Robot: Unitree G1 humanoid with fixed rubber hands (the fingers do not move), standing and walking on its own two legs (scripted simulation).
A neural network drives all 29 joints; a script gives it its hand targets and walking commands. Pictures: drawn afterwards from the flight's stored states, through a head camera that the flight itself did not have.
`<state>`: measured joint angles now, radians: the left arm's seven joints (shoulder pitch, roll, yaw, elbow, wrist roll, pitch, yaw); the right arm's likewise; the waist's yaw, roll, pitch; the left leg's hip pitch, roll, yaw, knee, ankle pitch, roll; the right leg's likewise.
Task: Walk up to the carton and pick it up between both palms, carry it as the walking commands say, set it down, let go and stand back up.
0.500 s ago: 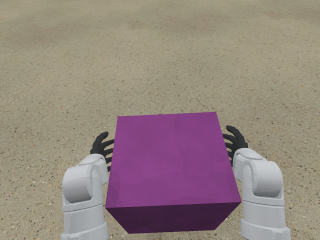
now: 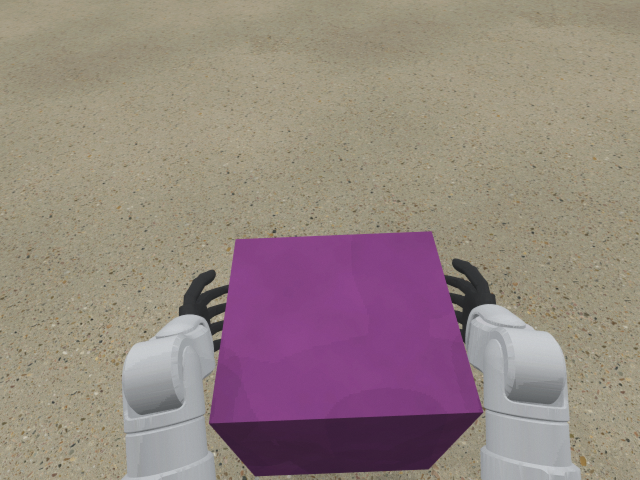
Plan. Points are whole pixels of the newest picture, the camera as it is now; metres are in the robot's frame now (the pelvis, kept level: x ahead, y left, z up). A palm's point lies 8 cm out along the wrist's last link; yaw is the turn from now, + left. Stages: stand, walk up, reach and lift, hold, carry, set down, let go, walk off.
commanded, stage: carry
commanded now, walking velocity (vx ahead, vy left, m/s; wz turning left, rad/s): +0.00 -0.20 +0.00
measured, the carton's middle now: (337, 361) +0.26 +0.00 +0.01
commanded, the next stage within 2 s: none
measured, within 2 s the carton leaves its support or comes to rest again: neither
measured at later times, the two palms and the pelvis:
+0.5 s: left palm (205, 362) +0.23 +0.15 +0.08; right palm (498, 337) +0.24 -0.17 +0.08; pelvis -0.03 -0.03 +0.00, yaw +2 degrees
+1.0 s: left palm (175, 396) +0.19 +0.17 +0.08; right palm (486, 357) +0.21 -0.15 +0.10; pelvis -0.06 -0.01 +0.00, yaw +3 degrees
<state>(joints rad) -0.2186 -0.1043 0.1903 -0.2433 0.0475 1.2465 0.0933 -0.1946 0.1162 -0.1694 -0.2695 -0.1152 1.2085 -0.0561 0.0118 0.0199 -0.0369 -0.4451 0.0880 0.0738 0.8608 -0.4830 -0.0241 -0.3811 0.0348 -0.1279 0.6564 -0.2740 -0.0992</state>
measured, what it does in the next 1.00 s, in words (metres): steps on the spot: left foot, then left foot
